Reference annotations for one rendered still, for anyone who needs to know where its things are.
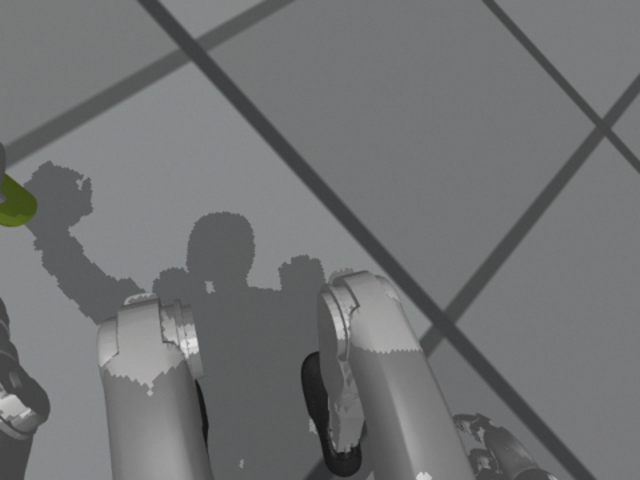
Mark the right robot foot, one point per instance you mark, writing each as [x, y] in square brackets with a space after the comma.
[341, 464]

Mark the bottle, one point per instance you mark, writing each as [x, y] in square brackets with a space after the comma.
[20, 205]

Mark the left robot arm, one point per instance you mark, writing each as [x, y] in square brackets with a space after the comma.
[24, 405]

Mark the right robot hand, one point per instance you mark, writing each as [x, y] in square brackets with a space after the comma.
[505, 456]

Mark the left robot foot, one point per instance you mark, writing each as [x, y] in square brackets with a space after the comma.
[205, 424]

